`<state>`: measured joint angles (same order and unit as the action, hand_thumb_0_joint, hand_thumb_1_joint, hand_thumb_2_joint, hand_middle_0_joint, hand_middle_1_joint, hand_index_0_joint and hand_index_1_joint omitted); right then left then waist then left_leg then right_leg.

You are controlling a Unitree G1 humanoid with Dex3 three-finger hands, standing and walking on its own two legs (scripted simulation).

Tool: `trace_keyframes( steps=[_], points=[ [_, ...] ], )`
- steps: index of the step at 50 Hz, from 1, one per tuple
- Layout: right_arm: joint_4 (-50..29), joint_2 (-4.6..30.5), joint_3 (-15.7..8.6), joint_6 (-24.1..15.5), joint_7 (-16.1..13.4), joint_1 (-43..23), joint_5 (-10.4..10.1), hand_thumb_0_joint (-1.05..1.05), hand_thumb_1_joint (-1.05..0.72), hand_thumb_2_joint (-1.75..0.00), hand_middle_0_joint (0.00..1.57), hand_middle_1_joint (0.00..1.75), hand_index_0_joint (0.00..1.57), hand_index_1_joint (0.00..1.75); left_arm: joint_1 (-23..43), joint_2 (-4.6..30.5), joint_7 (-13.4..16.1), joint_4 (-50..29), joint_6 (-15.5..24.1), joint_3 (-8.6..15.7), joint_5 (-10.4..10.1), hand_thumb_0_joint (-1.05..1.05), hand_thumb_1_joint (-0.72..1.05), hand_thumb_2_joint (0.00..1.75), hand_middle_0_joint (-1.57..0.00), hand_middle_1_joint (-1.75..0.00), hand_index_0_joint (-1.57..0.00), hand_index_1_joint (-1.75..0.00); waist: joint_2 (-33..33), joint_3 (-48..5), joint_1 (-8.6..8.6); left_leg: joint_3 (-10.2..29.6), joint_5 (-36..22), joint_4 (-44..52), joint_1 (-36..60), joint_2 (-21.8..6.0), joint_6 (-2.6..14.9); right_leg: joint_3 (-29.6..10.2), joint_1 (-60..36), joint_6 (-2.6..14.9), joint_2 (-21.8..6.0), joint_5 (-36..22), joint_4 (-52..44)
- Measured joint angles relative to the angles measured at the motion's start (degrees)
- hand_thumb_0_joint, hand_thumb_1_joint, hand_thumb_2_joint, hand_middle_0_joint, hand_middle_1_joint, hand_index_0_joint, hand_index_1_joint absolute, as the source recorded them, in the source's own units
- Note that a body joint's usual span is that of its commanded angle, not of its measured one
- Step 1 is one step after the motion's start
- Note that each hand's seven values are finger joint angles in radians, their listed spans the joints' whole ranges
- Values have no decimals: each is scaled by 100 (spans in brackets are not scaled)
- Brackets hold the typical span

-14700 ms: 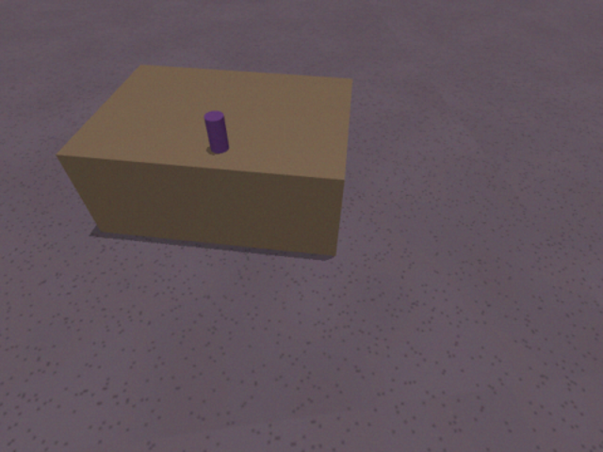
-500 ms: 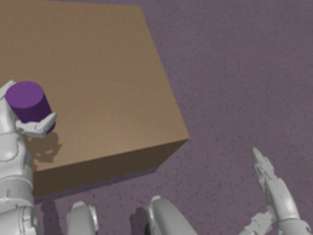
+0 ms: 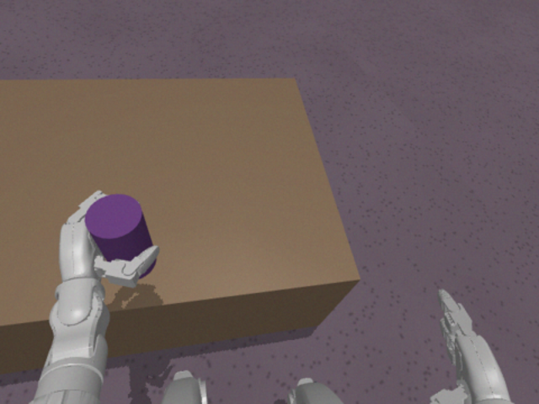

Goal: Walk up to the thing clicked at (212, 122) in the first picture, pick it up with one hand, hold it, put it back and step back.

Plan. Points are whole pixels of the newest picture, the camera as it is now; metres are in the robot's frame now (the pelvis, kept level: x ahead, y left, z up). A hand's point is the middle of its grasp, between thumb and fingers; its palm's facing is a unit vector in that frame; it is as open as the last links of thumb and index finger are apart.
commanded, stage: lift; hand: left
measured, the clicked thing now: (125, 240) +0.38 +0.18 +0.00
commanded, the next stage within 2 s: hold in 0.66 s
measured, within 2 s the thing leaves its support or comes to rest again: neither
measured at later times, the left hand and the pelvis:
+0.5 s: hand (126, 248) +0.35 +0.16 +0.05, palm faces +0.12 -0.99 -0.01, open 9.6 cm; pelvis +0.00 -0.01 +0.03, yaw +0 degrees
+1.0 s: hand (117, 242) +0.34 +0.17 +0.07, palm faces +0.13 -0.99 -0.01, open 9.6 cm; pelvis +0.02 -0.01 +0.04, yaw +0 degrees
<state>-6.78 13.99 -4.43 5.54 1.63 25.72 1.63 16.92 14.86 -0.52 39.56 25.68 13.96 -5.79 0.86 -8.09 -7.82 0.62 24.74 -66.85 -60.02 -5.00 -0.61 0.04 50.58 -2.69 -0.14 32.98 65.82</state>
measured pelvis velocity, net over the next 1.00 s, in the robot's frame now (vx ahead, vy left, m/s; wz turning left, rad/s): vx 0.02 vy -0.01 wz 0.00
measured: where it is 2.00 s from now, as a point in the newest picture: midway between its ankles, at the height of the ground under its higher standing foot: outside the picture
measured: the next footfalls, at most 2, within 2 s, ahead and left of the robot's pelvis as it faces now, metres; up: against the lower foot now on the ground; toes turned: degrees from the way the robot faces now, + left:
none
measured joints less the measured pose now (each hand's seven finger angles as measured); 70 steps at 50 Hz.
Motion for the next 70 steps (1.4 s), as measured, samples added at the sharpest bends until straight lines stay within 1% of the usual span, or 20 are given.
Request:
trace_keyframes(
  steps=[12, 17, 21, 28, 34, 42, 49, 55, 60, 66, 70],
  points=[
    [206, -23, -31, 28, -113, 72, -55, -1, 53, -5, 6, 5, 6, 6, -573, -197, -72, -697, -130, -232, -161, 1, -43, 123, -72, -109, -76, -111, 23, 162, 210, -91, -207, 508, 625, 43, -34, -56, -526, 29, -50, -163, -374],
    [301, -22, -24, 38, -155, 44, -81, -1, 53, -5, 6, 5, 6, 6, -721, -246, -88, -899, -197, -317, -200, 1, -43, 123, -72, -109, -77, -110, 4, 202, 262, -132, -247, 652, 826, 56, -39, -87, -693, 32, -66, -195, -482],
    [322, -27, -14, 25, -177, 32, -102, -1, 53, -5, 6, 5, 6, 6, -799, -312, -96, -996, -222, -340, -246, 1, -43, 123, -72, -109, -77, -110, 3, 232, 297, -165, -270, 768, 978, 62, -42, -112, -822, 34, -75, -220, -578],
    [424, -42, -5, 27, -181, 78, -114, -1, 53, -5, 6, 5, 6, 6, -986, -352, -106, -1261, -312, -386, -268, 1, -43, 123, -72, -109, -77, -110, 21, 221, 356, -189, -267, 907, 1180, 61, -49, -126, -1014, 39, -76, -231, -725],
    [595, -58, -5, 53, -180, 34, -124, -1, 53, -6, 6, 5, 5, 6, -1080, -325, -84, -1482, -457, -454, -240, 1, -43, 123, -72, -109, -77, -110, 20, 226, 393, -206, -248, 975, 1330, 60, -46, -138, -1168, 35, -78, -233, -818],
    [839, -71, -51, 38, -198, -68, -160, -1, 53, -6, 6, 5, 5, 6, -1157, -368, -66, -1654, -610, -463, -289, 1, -42, 122, -72, -109, -76, -110, -10, 245, 436, -236, -267, 1108, 1500, 76, -33, -156, -1338, 22, -96, -276, -975],
    [848, -96, -21, 24, -223, -52, -161, -1, 52, -6, 6, 5, 5, 6, -1311, -393, -39, -1825, -718, -483, -315, 1, -41, 121, -71, -108, -76, -110, -12, 244, 474, -244, -282, 1205, 1625, 86, -32, -158, -1463, 20, -105, -297, -1079],
    [935, -95, -21, -15, -256, -88, -158, -1, 52, -6, 6, 5, 5, 6, -1387, -383, -16, -2002, -839, -529, -285, 1, -41, 120, -71, -108, -76, -110, -23, 250, 489, -239, -298, 1259, 1718, 91, -32, -149, -1561, 19, -109, -316, -1141],
    [1025, -106, -33, -45, -276, -94, -168, -1, 52, -6, 6, 5, 5, 6, -1410, -406, -7, -2122, -911, -531, -321, 1, -40, 120, -71, -108, -76, -110, -39, 250, 510, -241, -323, 1319, 1817, 93, -30, -149, -1660, 19, -110, -345, -1206],
    [1176, -112, -66, -55, -302, -122, -188, -1, 53, -6, 6, 5, 5, 6, -1445, -395, 4, -2228, -1035, -523, -301, 1, -40, 120, -71, -108, -76, -110, -63, 287, 525, -258, -380, 1423, 1942, 106, -27, -160, -1771, 15, -122, -398, -1292],
    [1251, -116, -76, -103, -324, -136, -209, -1, 53, -6, 6, 5, 5, 6, -1480, -393, -16, -2277, -1056, -500, -337, 1, -40, 120, -71, -108, -76, -110, -70, 330, 547, -267, -420, 1489, 2015, 111, -28, -167, -1832, 18, -127, -432, -1341]
  ],
)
